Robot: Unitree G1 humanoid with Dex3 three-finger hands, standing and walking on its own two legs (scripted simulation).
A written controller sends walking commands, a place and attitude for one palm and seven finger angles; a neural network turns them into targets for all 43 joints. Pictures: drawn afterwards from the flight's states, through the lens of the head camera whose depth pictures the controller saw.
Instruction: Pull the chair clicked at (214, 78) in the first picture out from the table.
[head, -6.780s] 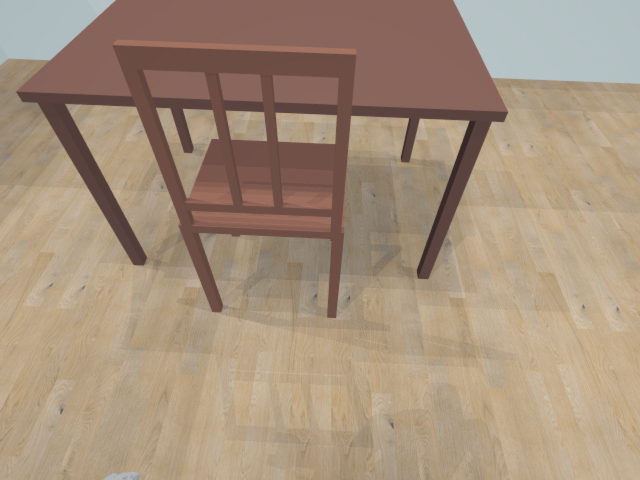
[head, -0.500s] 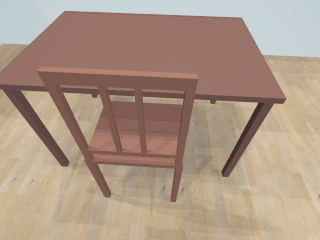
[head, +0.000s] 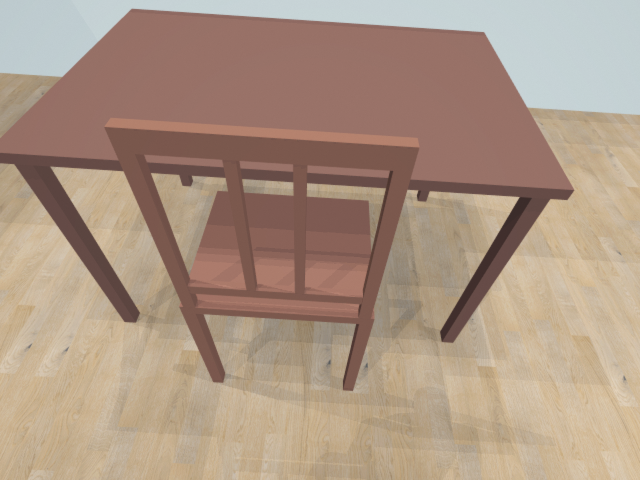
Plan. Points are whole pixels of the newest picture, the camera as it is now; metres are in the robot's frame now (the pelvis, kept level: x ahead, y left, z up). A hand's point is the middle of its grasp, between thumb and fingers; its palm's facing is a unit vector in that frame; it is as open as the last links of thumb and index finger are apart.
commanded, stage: come to a stop and stand still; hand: left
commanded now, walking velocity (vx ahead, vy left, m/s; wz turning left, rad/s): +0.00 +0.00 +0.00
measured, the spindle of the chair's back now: (243, 233) +0.52 +0.17 -0.05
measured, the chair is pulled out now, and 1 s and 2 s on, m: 0.00 0.00 0.00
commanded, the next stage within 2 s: look again from close up in 0.26 s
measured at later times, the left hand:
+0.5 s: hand out of the picture +0.00 +0.16 -0.18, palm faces +0.01 -0.99 -0.16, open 7.3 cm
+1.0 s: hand out of the picture +0.01 +0.15 -0.18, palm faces +0.00 -0.99 -0.17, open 7.3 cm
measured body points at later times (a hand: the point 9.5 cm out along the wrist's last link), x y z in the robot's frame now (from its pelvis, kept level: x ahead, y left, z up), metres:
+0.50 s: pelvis +0.01 +0.00 +0.00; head +0.02 +0.01 +0.45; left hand +0.00 +0.21 -0.16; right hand +0.01 -0.22 -0.16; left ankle +0.00 +0.08 -0.74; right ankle +0.03 -0.15 -0.74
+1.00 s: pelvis +0.02 +0.00 +0.00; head +0.04 +0.00 +0.45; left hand +0.01 +0.21 -0.16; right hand +0.00 -0.21 -0.16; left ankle +0.00 +0.08 -0.74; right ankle +0.03 -0.15 -0.74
